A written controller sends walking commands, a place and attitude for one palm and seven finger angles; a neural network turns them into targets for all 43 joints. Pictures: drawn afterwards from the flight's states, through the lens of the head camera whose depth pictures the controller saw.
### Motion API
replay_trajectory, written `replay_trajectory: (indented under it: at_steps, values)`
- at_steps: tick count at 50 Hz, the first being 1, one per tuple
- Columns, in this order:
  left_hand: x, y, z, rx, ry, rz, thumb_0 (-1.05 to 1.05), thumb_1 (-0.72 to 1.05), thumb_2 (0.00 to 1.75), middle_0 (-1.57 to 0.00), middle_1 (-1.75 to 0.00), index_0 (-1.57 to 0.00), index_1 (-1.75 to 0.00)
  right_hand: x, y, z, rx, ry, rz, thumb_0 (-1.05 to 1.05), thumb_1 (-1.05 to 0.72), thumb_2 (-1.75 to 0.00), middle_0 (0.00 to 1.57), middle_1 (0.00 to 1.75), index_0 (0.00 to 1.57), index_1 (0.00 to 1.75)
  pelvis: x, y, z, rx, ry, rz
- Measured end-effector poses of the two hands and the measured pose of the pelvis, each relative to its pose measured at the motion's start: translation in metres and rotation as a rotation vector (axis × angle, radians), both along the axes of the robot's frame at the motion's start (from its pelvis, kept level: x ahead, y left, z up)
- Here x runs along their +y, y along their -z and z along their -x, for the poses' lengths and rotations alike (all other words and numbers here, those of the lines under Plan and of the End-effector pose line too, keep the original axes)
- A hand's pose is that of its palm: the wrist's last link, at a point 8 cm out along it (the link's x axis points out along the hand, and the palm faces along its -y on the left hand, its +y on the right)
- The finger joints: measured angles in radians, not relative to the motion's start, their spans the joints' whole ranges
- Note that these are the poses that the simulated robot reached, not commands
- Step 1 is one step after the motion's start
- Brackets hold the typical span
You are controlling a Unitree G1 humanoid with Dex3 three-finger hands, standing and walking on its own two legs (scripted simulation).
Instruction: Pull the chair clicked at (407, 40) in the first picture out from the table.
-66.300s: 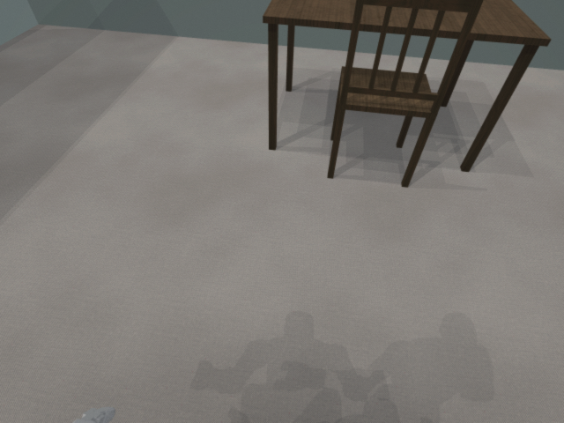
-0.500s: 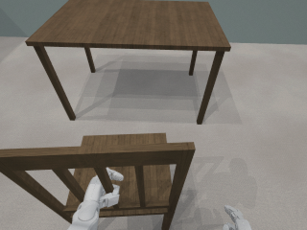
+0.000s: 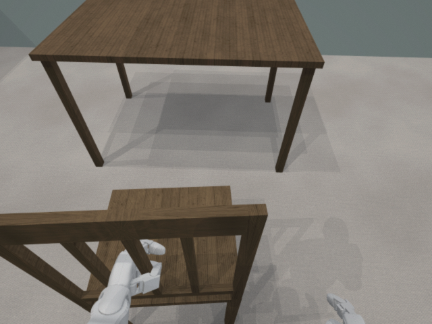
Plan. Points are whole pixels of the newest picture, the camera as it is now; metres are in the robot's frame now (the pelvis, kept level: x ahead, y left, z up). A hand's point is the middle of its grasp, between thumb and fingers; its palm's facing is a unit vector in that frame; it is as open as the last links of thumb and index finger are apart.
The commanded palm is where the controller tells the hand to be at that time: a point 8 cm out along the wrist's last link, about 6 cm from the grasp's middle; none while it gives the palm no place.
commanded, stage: open the thumb and straighten the fingers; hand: left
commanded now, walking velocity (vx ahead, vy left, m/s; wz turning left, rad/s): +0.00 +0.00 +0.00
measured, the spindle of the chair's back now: (146, 268) +0.25 +0.15 -0.08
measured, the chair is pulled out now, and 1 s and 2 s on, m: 0.65 0.65 0.65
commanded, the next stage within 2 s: draw the fingers out of the gap in 0.64 s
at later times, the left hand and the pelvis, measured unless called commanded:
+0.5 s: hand (146, 274) +0.23 +0.15 -0.07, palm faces -0.01 -0.99 -0.15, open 15.7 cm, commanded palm +0.22 +0.20 -0.05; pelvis +0.02 -0.01 -0.03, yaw +2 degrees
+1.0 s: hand (141, 305) +0.18 +0.15 -0.07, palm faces +0.00 -0.99 -0.16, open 17.4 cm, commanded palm +0.16 +0.20 -0.05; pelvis +0.02 +0.00 -0.05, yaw +3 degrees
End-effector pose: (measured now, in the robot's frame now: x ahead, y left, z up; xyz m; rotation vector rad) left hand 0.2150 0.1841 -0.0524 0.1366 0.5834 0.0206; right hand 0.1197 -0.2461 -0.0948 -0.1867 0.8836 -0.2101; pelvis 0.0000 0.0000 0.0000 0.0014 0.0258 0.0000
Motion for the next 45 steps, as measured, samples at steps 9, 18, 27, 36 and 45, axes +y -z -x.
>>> replay_trajectory:
  at_steps: [9,18,27,36,45]
  values:
    - [0.004,-0.005,-0.007,-0.027,0.031,-0.018,0.03,0.13,0.53,-0.41,-1.37,-0.49,-1.42,0.000,0.012,-0.019,-0.090,-0.058,-0.029,0.01,-0.91,-0.90,0.20,0.30,0.21,0.30,0.000,0.015,0.002,0.078,-0.011,-0.001]
    - [0.015,-0.004,-0.007,-0.001,-0.009,-0.026,0.01,-0.39,0.27,-0.35,-1.05,-0.36,-1.06,0.009,0.019,-0.046,-0.164,-0.098,-0.042,0.01,-0.91,-0.90,0.20,0.30,0.21,0.30,-0.004,0.027,-0.009,0.125,-0.024,-0.001]
    - [0.018,0.001,0.000,0.021,-0.015,-0.025,0.00,-0.51,0.21,-0.16,-0.47,-0.16,-0.46,0.005,0.019,-0.065,-0.212,-0.114,-0.009,0.01,-0.90,-0.90,0.20,0.30,0.21,0.30,-0.006,0.036,-0.020,0.152,-0.038,0.005]
    - [0.015,0.000,0.008,0.022,-0.005,-0.027,-0.01,-0.53,0.21,-0.03,-0.10,-0.03,-0.09,0.003,0.021,-0.069,-0.226,-0.112,0.018,0.01,-0.90,-0.90,0.20,0.30,0.21,0.30,-0.004,0.041,-0.022,0.162,-0.049,0.012]
    - [0.020,0.003,0.031,0.052,-0.019,-0.034,-0.01,-0.53,0.20,-0.01,-0.02,-0.01,-0.01,0.009,0.020,-0.064,-0.238,-0.079,0.010,0.01,-0.90,-0.90,0.20,0.30,0.21,0.30,-0.003,0.044,-0.020,0.169,-0.045,0.016]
